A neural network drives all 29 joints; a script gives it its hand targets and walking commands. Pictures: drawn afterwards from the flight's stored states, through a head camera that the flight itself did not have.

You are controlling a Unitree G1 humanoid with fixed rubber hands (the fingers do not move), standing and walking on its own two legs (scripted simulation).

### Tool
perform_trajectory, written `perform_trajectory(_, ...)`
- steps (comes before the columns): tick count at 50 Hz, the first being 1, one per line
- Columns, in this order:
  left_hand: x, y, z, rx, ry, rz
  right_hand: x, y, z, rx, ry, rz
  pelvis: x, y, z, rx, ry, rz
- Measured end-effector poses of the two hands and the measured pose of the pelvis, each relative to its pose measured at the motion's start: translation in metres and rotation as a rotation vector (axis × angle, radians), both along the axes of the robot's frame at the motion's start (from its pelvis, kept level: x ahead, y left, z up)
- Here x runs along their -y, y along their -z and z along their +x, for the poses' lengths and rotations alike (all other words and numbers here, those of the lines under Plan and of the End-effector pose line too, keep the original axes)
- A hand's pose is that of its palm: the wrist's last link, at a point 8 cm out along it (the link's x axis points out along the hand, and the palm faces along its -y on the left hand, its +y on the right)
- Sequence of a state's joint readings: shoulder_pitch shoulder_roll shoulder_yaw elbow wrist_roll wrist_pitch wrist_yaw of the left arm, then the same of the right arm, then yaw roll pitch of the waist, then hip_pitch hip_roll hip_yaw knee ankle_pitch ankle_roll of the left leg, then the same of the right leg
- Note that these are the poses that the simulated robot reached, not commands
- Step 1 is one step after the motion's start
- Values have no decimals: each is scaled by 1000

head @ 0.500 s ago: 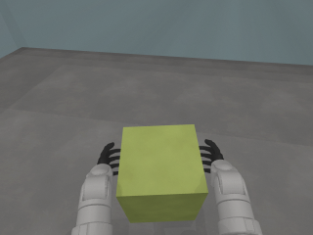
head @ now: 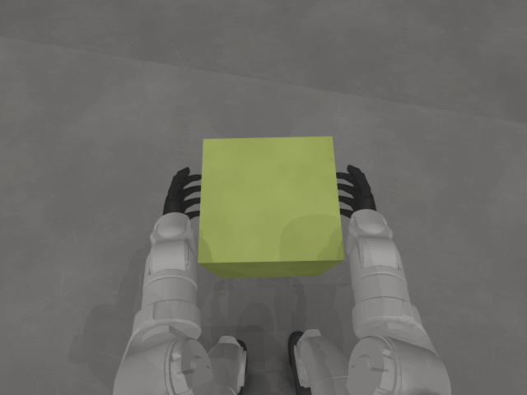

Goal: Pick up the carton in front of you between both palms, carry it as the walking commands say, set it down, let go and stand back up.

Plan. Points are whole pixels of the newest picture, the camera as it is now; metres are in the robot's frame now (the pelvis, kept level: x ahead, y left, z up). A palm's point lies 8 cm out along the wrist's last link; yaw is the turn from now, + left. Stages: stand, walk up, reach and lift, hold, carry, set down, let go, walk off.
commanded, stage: set down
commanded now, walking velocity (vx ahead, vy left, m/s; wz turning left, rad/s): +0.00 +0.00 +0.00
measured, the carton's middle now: (268, 217) +0.41 +0.00 -0.14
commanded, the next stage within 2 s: none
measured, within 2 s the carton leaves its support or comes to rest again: rests again in 1.58 s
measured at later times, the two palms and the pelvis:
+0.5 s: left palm (205, 217) +0.44 +0.13 -0.20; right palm (343, 214) +0.43 -0.17 -0.20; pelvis +0.00 +0.01 -0.12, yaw +0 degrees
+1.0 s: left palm (222, 222) +0.48 +0.11 -0.36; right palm (334, 221) +0.47 -0.18 -0.36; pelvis -0.04 +0.00 -0.25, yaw +2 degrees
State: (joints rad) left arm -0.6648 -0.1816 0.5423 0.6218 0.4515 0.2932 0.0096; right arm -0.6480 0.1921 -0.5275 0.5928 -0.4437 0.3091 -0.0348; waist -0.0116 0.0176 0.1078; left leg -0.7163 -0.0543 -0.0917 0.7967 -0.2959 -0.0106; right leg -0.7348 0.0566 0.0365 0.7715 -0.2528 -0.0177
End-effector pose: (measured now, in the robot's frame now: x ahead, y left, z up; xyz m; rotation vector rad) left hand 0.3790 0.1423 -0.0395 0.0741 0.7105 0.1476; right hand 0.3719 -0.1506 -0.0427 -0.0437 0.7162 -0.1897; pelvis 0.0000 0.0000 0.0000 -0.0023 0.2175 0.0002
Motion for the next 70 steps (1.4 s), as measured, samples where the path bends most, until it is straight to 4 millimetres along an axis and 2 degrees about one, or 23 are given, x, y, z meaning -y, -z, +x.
perform_trajectory(4,3,49,7,17,-5,-16,3,48,5,19,17,10,-3,19,-3,-143,4,4)
perform_trajectory(7,4,75,16,41,-15,-38,5,74,13,44,26,25,-5,37,-3,-244,8,8)
perform_trajectory(14,7,104,40,81,-42,-76,7,103,39,85,40,52,-9,75,0,-390,10,10)
perform_trajectory(20,10,131,51,46,-47,-79,11,128,52,50,38,46,-10,100,0,-455,9,11)
perform_trajectory(30,18,198,66,34,-36,-63,19,195,67,37,27,30,-8,151,-10,-553,4,19)
perform_trajectory(40,25,262,84,40,-29,-56,26,261,83,42,23,30,-4,207,-26,-579,-1,28)
perform_trajectory(52,32,331,104,18,-14,-37,33,332,101,18,14,16,0,259,-41,-574,-4,37)
perform_trajectory(70,37,449,133,-19,7,-48,42,448,129,-22,-28,7,0,327,-38,-518,-24,33)
